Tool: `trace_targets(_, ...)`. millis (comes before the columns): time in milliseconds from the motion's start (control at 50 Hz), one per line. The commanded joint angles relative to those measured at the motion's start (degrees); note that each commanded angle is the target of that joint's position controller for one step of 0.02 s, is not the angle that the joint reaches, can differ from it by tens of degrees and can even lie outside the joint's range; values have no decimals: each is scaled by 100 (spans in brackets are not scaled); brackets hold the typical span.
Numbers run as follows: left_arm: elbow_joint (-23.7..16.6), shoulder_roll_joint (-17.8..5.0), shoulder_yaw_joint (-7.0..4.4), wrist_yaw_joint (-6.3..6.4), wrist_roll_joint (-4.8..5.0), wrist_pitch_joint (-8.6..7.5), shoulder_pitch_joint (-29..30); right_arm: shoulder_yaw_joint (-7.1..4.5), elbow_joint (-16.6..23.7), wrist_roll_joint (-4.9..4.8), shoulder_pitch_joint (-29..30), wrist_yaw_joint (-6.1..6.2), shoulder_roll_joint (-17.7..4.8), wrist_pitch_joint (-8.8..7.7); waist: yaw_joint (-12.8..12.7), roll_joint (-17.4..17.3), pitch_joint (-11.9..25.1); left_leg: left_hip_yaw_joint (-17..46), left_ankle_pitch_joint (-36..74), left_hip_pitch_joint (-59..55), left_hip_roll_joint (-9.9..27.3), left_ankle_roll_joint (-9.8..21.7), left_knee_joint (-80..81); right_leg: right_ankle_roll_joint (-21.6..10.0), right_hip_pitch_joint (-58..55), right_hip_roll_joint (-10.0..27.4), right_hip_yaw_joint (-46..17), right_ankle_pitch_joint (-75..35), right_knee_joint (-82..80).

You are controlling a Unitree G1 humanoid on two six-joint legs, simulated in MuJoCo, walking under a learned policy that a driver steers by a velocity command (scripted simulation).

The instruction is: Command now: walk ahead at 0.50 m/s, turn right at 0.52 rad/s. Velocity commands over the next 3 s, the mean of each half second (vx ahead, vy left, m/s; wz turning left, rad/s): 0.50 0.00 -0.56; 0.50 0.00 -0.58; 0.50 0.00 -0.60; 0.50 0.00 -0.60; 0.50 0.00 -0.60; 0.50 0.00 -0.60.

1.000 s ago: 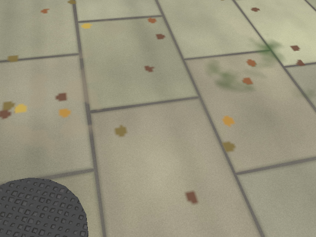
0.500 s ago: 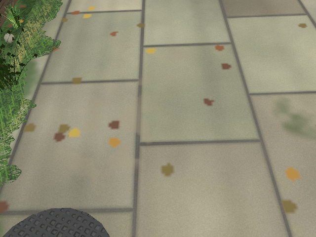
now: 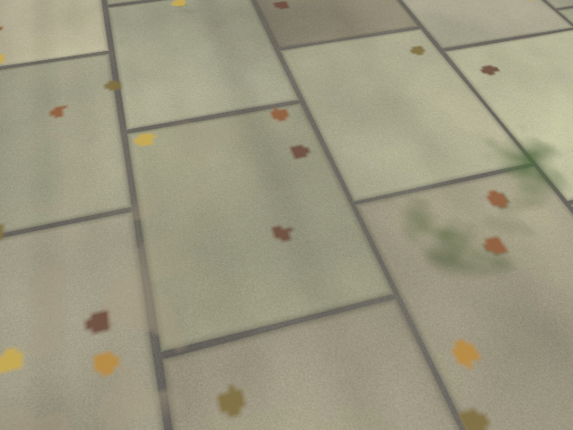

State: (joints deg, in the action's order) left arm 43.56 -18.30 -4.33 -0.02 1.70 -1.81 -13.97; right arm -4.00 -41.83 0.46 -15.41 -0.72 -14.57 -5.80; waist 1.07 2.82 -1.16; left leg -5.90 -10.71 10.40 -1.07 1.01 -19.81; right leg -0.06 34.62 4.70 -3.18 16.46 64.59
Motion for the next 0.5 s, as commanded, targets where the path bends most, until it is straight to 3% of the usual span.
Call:
trace_targets(20,-474,-43,14,-46,-55,19,22,-208,262,-12,294,39,-746,-142,-128,-632,-74,971,1300,-332,1707,1075,1196,81,673,336,-289,-633,-470)
trace_targets(100,-670,17,78,-209,-54,-40,686,-272,104,-42,207,98,-979,-75,85,-549,-186,169,1381,-433,1550,875,1208,-4,344,219,46,-1740,-1826)
trace_targets(200,-1058,-149,44,-337,-48,-12,1360,-371,-118,-199,-106,109,-1263,68,228,-569,-374,-215,1677,-1168,1794,651,875,-322,264,46,423,-1218,-2634)
trace_targets(240,-1106,-333,-60,-340,-72,22,1112,-419,-135,-247,-90,125,-1451,150,-9,-737,-79,-426,3487,-1374,1775,525,77,-558,-386,-330,781,-590,-2734)
trace_targets(260,-970,-515,-182,-320,-63,41,478,-420,-126,-277,-24,135,-1487,207,-404,-723,292,-611,4314,-1271,1642,414,-865,-724,-1263,-628,985,-573,-2948)
trace_targets(280,-679,-882,-391,-248,-40,76,-553,-347,-99,-254,-84,160,-1330,226,-885,-580,831,-771,4238,-607,1392,208,-2221,-946,-2807,-894,958,-821,-3156)
trace_targets(300,-562,-1522,-573,-121,-6,121,-1199,-174,108,-28,-301,169,-846,189,-910,539,1317,-813,1174,1384,932,-151,-4347,-1514,-4652,324,-1117,-710,-3331)
trace_targets(320,-792,-1812,-532,-163,-7,14,-914,18,390,-1,-462,123,-438,-3,-450,1323,2203,464,-2429,3054,-122,-331,-5851,-2496,-5695,1409,-4408,606,-4466)
trace_targets(340,-834,-1230,-364,-220,-38,-77,-906,-108,459,-214,195,55,-1032,-149,-824,437,1980,1169,-2095,3659,188,-205,-6101,-2156,-5565,1380,-4165,794,-4863)
trace_targets(360,-776,-987,-285,-227,-60,-143,-747,-99,536,-302,449,32,-1064,-222,-720,304,1248,1069,-1593,3820,396,-69,-5792,-1937,-4874,1205,-3349,444,-4841)
trace_targets(380,-812,-836,-232,-218,-52,-165,-372,-86,470,-175,454,89,-990,-246,-438,-185,820,1066,-1156,3511,647,-51,-5282,-1734,-4018,944,-2712,-158,-4802)
trace_targets(400,-875,-620,-161,-200,-82,-165,-43,-127,408,-25,422,137,-1026,-209,-224,-204,577,1071,-852,3111,806,-68,-4845,-1593,-3369,722,-2216,-758,-4874)
trace_targets(420,-967,-622,-147,-172,-157,-172,118,-141,418,-12,301,124,-1033,-143,-53,70,539,1110,-677,2754,862,-118,-4707,-1648,-2904,650,-2102,-1183,-4983)
trace_targets(460,-943,-617,-152,-123,-142,-208,154,-129,378,36,240,115,-935,-36,25,22,484,1020,-501,2527,827,-270,-4321,-1708,-2498,507,-1754,-1827,-5113)
trace_targets(500,-843,-697,-173,-44,-113,-225,-20,-85,458,63,545,127,-794,26,-38,-90,327,935,-36,2638,722,-416,-3749,-1665,-2297,354,-1457,-2114,-5168)
